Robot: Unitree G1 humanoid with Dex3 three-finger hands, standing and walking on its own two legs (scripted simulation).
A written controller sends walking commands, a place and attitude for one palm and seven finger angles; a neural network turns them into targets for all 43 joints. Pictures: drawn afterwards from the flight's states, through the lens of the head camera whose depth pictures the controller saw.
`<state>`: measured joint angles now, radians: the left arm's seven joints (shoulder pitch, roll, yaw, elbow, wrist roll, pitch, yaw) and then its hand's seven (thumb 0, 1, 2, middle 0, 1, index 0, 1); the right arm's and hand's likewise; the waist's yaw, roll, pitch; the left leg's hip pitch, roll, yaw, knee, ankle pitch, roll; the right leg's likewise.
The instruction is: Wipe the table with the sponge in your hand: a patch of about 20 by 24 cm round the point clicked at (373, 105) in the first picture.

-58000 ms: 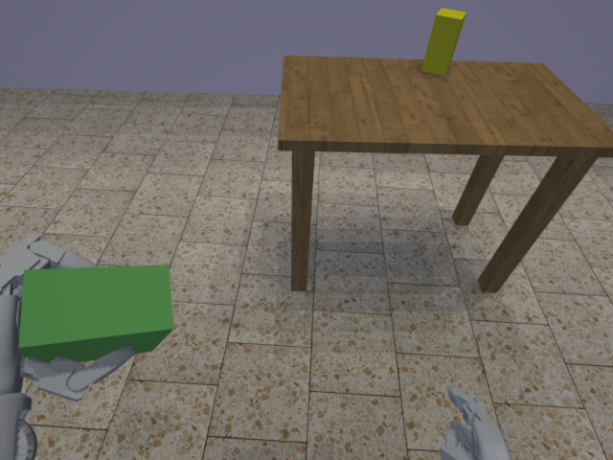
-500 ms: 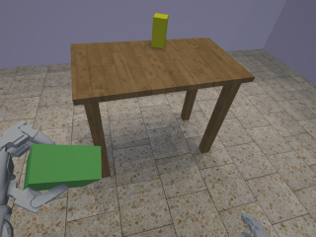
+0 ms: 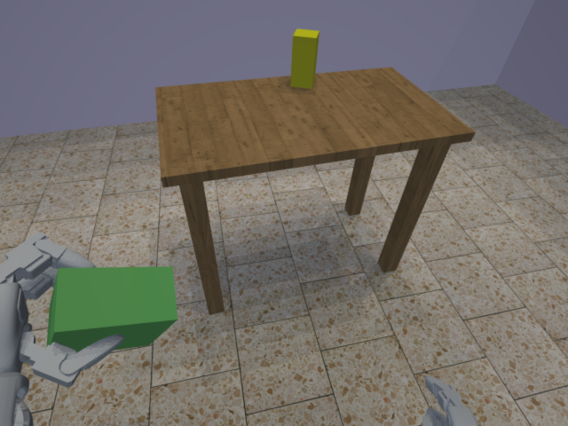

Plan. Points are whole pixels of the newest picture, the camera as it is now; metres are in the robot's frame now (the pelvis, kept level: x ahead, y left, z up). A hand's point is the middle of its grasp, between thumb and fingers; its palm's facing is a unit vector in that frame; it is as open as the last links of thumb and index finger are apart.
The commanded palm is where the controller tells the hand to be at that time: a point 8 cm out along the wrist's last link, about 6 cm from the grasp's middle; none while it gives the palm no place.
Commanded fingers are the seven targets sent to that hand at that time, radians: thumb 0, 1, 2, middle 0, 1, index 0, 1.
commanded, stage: stop stepping back and stand still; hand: left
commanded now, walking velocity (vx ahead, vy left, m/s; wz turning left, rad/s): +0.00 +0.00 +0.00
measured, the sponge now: (127, 310) +0.22 +0.20 +0.11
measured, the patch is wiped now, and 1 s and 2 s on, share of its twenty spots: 1.00 1.00 1.00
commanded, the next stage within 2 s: stand and wait in 0.76 s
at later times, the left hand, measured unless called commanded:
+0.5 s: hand (58, 274) +0.23 +0.27 +0.16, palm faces +0.40 -0.87 -0.30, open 10.2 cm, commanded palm +0.19 +0.31 +0.18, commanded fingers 0.00 0.10 1.30 -1.20 -1.60 -1.20 -1.60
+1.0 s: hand (63, 267) +0.24 +0.27 +0.16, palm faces +0.39 -0.86 -0.31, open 10.2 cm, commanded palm +0.19 +0.31 +0.18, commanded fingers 0.00 0.10 1.30 -1.20 -1.60 -1.20 -1.60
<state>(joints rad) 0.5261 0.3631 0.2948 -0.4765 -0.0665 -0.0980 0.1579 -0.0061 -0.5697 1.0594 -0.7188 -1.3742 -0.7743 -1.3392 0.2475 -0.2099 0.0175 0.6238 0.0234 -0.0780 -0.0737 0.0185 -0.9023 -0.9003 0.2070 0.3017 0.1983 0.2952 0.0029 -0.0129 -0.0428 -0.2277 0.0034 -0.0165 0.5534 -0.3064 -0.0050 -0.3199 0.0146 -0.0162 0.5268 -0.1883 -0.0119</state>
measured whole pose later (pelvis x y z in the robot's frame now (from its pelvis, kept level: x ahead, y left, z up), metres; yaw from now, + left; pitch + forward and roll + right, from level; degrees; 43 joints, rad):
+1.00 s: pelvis +0.03 +0.03 +0.01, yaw -1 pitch -1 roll -1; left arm 0.48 0.35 0.28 -0.45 -0.07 -0.11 0.17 -0.01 -0.57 1.06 -0.72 -1.38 -0.77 -1.34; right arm 0.19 -0.21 0.03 0.60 0.02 -0.05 -0.07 0.02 -0.90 -0.90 0.21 0.30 0.20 0.30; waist 0.01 0.00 -0.03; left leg -0.14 -0.01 0.00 0.47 -0.31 0.03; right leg -0.23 0.00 0.00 0.43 -0.18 0.02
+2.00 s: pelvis +0.03 +0.02 +0.01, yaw +0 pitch +0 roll -1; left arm 0.48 0.34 0.28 -0.43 -0.07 -0.11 0.16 -0.01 -0.57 1.06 -0.72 -1.38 -0.77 -1.35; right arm 0.19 -0.22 0.02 0.60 0.02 -0.04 -0.07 0.02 -0.90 -0.90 0.21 0.30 0.20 0.30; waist 0.01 0.02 -0.03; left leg -0.14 -0.01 0.00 0.46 -0.31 0.02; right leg -0.23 0.01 0.00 0.42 -0.18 0.01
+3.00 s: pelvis +0.04 +0.02 +0.01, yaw +0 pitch +0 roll -1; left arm 0.48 0.34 0.28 -0.43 -0.07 -0.11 0.16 -0.01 -0.57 1.06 -0.72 -1.38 -0.77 -1.35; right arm 0.19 -0.22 0.02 0.60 0.02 -0.04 -0.07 0.02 -0.90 -0.90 0.21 0.30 0.20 0.30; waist 0.01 0.02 -0.03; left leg -0.14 -0.01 -0.01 0.46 -0.31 0.02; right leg -0.23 0.00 0.00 0.42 -0.18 0.01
